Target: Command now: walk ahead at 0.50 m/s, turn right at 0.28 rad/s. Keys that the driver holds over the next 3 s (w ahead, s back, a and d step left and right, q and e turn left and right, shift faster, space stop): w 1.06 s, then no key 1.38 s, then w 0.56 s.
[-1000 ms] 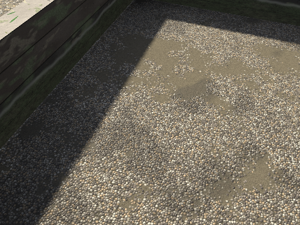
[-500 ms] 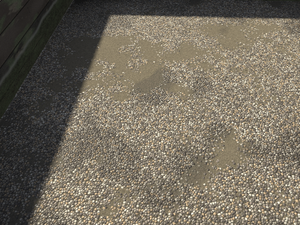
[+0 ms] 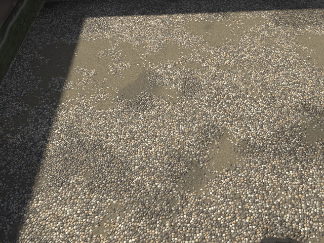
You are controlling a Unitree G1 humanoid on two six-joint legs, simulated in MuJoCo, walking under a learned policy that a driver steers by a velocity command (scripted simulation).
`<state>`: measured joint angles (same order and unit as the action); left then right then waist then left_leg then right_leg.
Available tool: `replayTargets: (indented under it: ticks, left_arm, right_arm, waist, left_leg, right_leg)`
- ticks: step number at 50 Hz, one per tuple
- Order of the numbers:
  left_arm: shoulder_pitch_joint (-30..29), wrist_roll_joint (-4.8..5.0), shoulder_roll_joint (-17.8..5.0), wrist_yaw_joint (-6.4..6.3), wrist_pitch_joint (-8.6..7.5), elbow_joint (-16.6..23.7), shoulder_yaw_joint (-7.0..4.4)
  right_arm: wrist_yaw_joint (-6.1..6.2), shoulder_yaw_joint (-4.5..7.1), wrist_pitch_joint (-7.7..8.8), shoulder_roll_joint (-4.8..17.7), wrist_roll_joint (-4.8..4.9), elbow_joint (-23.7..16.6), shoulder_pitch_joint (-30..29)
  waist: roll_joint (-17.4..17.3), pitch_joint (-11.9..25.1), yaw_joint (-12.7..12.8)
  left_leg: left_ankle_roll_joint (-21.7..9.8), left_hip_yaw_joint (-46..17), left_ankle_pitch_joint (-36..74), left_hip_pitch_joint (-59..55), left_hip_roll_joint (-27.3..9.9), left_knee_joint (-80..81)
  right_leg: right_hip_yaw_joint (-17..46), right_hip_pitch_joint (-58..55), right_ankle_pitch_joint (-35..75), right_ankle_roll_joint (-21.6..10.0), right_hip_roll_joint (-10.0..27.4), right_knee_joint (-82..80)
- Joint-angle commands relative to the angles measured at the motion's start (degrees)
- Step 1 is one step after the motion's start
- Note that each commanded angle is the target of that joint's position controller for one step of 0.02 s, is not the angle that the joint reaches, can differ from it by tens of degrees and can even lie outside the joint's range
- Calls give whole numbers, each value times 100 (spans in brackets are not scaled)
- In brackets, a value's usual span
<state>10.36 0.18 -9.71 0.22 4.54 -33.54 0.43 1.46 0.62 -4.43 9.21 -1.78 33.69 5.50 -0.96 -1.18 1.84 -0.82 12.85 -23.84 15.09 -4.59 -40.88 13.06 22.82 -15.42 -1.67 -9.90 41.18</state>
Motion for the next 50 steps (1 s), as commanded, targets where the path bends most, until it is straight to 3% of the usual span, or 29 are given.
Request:
replayTargets:
  ticks: [1,3,6,8,9,11,13,18,21,22,25,27,29,39,50]
  left_arm:
    - [-137,-23,-486,43,-115,442,-95]
    - [-141,-25,-559,65,-107,437,-74]
    - [-346,-48,-469,32,-118,466,-27]
    - [-375,-46,-349,25,-152,479,-1]
    - [-385,2,-352,38,-183,492,-25]
    - [-344,-35,-308,41,-201,486,-32]
    - [-321,-101,-343,55,-219,458,-44]
    - [180,-114,-428,11,-255,187,-78]
    - [85,-32,-587,-12,-269,212,-69]
    - [-183,8,-420,-1,-262,334,-3]
    - [-341,-13,-405,-6,-257,374,8]
    - [-308,-34,-350,-6,-265,376,11]
    - [-250,-78,-350,-4,-264,352,3]
    - [-172,-51,-328,-45,-286,208,31]
    - [-263,-67,-333,-86,-231,198,24]
  right_arm:
    - [1,39,110,306,27,-565,-583]
    - [1,-1,145,232,29,-562,-461]
    - [11,-27,222,195,6,-484,-166]
    - [17,-7,251,296,-4,-432,-136]
    - [28,5,276,373,18,-426,-208]
    - [32,22,272,492,36,-416,-367]
    - [57,17,232,512,48,-463,-542]
    - [51,4,204,475,70,-395,-394]
    - [31,-39,169,275,66,-415,-127]
    - [33,-59,170,231,24,-423,-154]
    - [23,-44,210,288,-8,-384,10]
    - [17,-28,217,396,0,-361,-44]
    - [17,-27,198,466,15,-373,-187]
    - [35,-58,128,389,12,-408,-88]
    - [18,-94,183,344,31,-405,-38]
  waist:
    - [258,361,95]
    - [529,252,19]
    - [510,254,-193]
    - [168,292,-189]
    - [-49,273,-146]
    - [-409,226,-45]
    - [-469,93,11]
    - [258,15,73]
    - [987,108,-140]
    - [856,162,-144]
    - [431,309,-261]
    - [-47,350,-189]
    - [-260,264,-89]
    - [213,251,-105]
    - [43,375,-119]
  left_leg:
    - [101,-239,-218,-799,69,587]
    - [142,-249,-294,-1016,316,452]
    - [102,-424,-85,-1290,213,683]
    - [44,-570,-79,-1226,-23,982]
    - [9,-641,-116,-1056,-158,1189]
    - [-68,-763,-439,-512,-456,1635]
    - [-190,-880,-818,87,-697,1996]
    - [-205,-463,-794,-9,-280,1501]
    - [-121,-280,-389,-777,270,717]
    - [-35,-312,-157,-930,275,704]
    - [-69,-476,-18,-1176,117,968]
    - [-125,-596,5,-960,-118,1290]
    - [-144,-597,-52,-554,-279,1523]
    - [-89,-338,63,-544,-37,1143]
    - [-51,-326,583,-610,-61,939]
  right_leg:
    - [304,792,197,-298,379,-1247]
    - [771,1115,-196,-316,498,-1708]
    - [728,1284,-508,-235,481,-1859]
    - [407,1146,-270,-145,382,-1562]
    - [200,981,-56,-95,326,-1302]
    - [-210,558,165,-1,263,-822]
    - [-400,153,178,63,334,-488]
    - [-317,156,-47,-53,364,-901]
    - [595,851,-497,-247,605,-1794]
    - [637,903,-516,-260,598,-1923]
    - [406,861,-191,-163,496,-1720]
    - [-19,542,312,-60,365,-1265]
    - [-313,222,537,-4,314,-971]
    - [-183,76,978,-151,379,-923]
    - [-268,53,1351,-161,375,-718]
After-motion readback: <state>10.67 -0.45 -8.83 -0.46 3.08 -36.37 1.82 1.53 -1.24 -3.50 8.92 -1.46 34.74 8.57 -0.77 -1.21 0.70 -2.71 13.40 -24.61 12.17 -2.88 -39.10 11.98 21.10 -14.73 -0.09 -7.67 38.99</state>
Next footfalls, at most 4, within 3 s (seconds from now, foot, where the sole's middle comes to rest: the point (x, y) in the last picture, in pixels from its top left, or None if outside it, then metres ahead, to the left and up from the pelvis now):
none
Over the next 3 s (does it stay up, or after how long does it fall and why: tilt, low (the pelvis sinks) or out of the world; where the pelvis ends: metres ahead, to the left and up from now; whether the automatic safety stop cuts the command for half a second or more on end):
stays up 0.04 0.03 0.00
